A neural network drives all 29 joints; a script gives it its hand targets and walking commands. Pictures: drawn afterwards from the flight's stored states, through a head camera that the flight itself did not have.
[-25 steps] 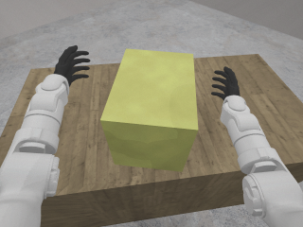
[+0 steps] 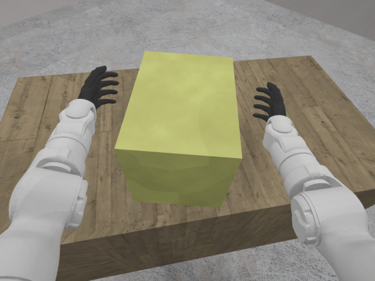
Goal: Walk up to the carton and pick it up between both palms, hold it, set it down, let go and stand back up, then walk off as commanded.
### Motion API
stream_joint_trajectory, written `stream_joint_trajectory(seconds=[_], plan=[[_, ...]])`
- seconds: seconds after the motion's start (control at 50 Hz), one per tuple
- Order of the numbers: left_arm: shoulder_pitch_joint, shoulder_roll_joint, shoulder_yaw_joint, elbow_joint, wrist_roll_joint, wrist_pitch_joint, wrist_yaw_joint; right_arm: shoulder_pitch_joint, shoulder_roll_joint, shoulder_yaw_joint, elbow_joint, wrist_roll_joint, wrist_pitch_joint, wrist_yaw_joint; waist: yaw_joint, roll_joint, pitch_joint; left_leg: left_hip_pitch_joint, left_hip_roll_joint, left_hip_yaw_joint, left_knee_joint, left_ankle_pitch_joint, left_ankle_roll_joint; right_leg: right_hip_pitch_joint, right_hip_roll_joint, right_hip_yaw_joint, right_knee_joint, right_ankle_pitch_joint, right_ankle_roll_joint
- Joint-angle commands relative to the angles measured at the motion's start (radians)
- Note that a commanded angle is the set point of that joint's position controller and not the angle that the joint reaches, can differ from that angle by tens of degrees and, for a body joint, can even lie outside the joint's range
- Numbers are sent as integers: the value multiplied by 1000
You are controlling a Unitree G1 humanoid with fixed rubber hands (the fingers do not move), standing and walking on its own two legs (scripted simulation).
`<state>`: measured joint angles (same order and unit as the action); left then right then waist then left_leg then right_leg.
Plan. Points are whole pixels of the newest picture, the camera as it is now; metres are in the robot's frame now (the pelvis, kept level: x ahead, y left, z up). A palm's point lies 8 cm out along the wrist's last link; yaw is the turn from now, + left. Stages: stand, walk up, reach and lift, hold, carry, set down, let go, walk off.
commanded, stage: reach and lift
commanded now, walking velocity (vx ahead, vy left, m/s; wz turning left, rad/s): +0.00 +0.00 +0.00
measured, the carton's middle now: (182, 130) +0.48 -0.02 -0.01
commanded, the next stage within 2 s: none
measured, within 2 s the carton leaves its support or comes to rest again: neither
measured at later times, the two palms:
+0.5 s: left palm (100, 118) +0.49 +0.18 +0.05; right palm (257, 136) +0.41 -0.20 +0.03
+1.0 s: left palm (112, 125) +0.48 +0.15 +0.03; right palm (246, 138) +0.41 -0.17 +0.02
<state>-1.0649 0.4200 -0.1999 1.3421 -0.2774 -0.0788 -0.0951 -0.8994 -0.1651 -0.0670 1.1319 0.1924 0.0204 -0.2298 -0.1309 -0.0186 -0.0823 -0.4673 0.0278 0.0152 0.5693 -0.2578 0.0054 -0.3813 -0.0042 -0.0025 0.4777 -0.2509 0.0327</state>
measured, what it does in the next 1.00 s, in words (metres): stands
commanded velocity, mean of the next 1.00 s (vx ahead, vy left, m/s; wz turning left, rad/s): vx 0.00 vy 0.00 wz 0.00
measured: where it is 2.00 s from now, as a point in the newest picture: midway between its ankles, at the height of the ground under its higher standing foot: outside the picture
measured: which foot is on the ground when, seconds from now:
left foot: down 0.00-1.00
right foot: down 0.00-1.00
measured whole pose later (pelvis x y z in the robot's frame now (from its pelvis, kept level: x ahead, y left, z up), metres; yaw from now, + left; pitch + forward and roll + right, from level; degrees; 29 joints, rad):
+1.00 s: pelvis +0.00 +0.00 -0.01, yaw -1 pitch +23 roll -2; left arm -1.01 0.29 -0.03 1.41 -0.22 -0.33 -0.03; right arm -0.87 -0.02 -0.14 1.29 0.19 -0.37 -0.23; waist -0.13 0.00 -0.21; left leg -0.76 0.03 0.01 0.58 -0.23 0.01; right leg -0.67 0.00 0.00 0.48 -0.22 0.04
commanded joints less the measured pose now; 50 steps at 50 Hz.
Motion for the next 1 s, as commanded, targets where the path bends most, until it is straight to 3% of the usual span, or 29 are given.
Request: stream_joint_trajectory(seconds=[0.0,0.08,0.14,0.16,0.18,0.22,0.24,0.26,0.28,0.32,0.34,0.38,0.44,0.48,0.5,0.58,0.62,0.64,0.66,0.68,0.72,0.78,0.8,0.82,0.88,0.9,0.94,0.96,0.98], plan=[[-455,106,13,27,-112,-139,-1,-403,-68,37,-160,83,-148,10,-72,68,-660,182,-36,-3,13,377,-20,77,16,-54,4,567,-10],[-500,111,61,2,-75,-214,18,-406,-82,-18,-100,37,-235,17,-62,108,-807,186,-33,-19,83,483,-45,1,32,-62,62,611,-17],[-480,82,77,-16,-48,-238,32,-372,-106,-61,-51,3,-289,10,-81,173,-898,279,-25,-20,117,585,-94,-66,40,-82,50,625,-13],[-455,81,107,16,-9,-240,39,-358,-103,-63,-10,-1,-300,12,-51,180,-880,287,-25,-21,117,621,-103,-85,46,-74,48,610,-23],[-469,91,111,42,4,-241,37,-348,-96,-61,25,-3,-306,14,-50,206,-871,272,-24,-18,141,637,-104,-94,40,-72,59,620,-27],[-428,91,142,40,18,-246,34,-333,-112,-50,32,-9,-338,8,-41,169,-863,290,-23,-20,151,687,-115,-73,48,-72,57,667,-15],[-410,76,152,14,41,-255,43,-312,-109,-80,70,-25,-355,0,-60,210,-907,282,-25,-25,150,675,-130,-99,53,-80,48,639,-23],[-427,96,165,35,39,-254,37,-350,-140,-68,69,-11,-365,-1,-40,181,-861,279,-25,-18,146,678,-129,-100,51,-80,51,647,-19],[-403,59,161,51,56,-252,35,-315,-92,-60,69,-17,-385,-3,-60,197,-883,275,-28,-17,154,701,-128,-91,51,-72,57,724,-16],[-407,49,156,-30,83,-262,41,-308,-97,-45,75,11,-427,4,-45,264,-904,354,-27,-23,178,787,-159,-162,67,-90,45,655,-24],[-372,44,173,-29,83,-262,40,-296,-100,-44,56,17,-445,4,-17,248,-910,350,-26,-21,181,794,-156,-163,66,-83,40,650,-25],[-362,42,175,-5,86,-262,37,-315,-89,-44,55,24,-461,6,-10,215,-915,343,-24,-19,183,830,-156,-161,71,-94,42,678,-19],[-386,34,149,11,63,-279,32,-332,-71,-20,28,32,-474,10,-17,179,-923,286,-28,-7,187,811,-150,-123,66,-86,51,714,-16],[-409,39,169,-13,96,-271,39,-345,-101,-20,43,36,-476,14,0,224,-905,297,-23,-9,173,793,-153,-160,65,-92,38,674,-19],[-407,36,159,24,89,-276,32,-361,-71,-18,63,28,-463,12,-5,177,-884,248,-30,0,169,710,-136,-162,60,-83,37,639,-12],[-382,-3,142,48,96,-289,33,-322,-30,9,80,43,-463,20,-11,174,-868,262,-23,-4,163,734,-130,-148,56,-76,58,663,-18],[-449,7,154,22,87,-300,35,-381,1,9,6,30,-453,12,8,145,-893,161,-35,16,151,621,-110,-86,43,-66,40,661,-17],[-459,6,154,60,88,-299,40,-385,-12,1,6,27,-444,11,-17,119,-881,154,-36,10,141,571,-97,-100,40,-62,57,657,-9],[-432,-6,161,71,97,-302,37,-383,15,-6,9,21,-432,10,4,134,-851,116,-40,15,125,531,-87,-81,32,-45,58,644,-8],[-442,0,151,54,91,-311,39,-390,13,-5,-22,15,-436,8,-17,95,-870,121,-39,7,139,534,-82,-63,32,-56,65,654,-3],[-464,2,171,93,92,-307,35,-416,34,-18,-2,6,-417,4,-9,90,-870,83,-34,7,127,461,-72,-77,22,-37,53,603,3],[-484,-19,193,-1,155,-310,49,-379,25,-87,-18,-46,-428,-3,-32,161,-864,154,-31,7,111,507,-94,-83,38,-53,36,573,-9],[-491,-12,230,15,165,-305,59,-395,19,-97,-11,-62,-421,-3,-13,162,-863,148,-29,18,116,531,-97,-75,39,-56,48,604,-14],[-474,-42,220,28,182,-293,59,-392,14,-119,27,-79,-421,-12,-40,155,-825,179,-26,4,117,541,-102,-104,41,-67,37,603,-14],[-491,-83,206,-35,202,-281,70,-402,31,-151,4,-115,-414,-13,-37,200,-859,216,-15,-1,126,543,-112,-158,50,-78,13,506,-33],[-514,-80,220,-28,213,-274,67,-415,55,-155,-22,-133,-397,-9,-23,189,-848,215,-17,12,111,507,-98,-159,45,-70,6,469,-33],[-495,-122,202,-39,188,-287,63,-401,82,-167,-52,-158,-403,-6,-45,163,-814,212,-21,8,111,517,-98,-144,46,-79,12,487,-31],[-452,-116,226,6,192,-285,57,-426,74,-174,-81,-166,-406,-1,-20,123,-836,203,-21,19,106,516,-94,-135,43,-84,14,489,-20],[-475,-139,210,-10,193,-290,57,-410,78,-175,-51,-180,-407,0,-49,146,-835,210,-18,2,111,525,-104,-135,46,-90,17,512,-32]])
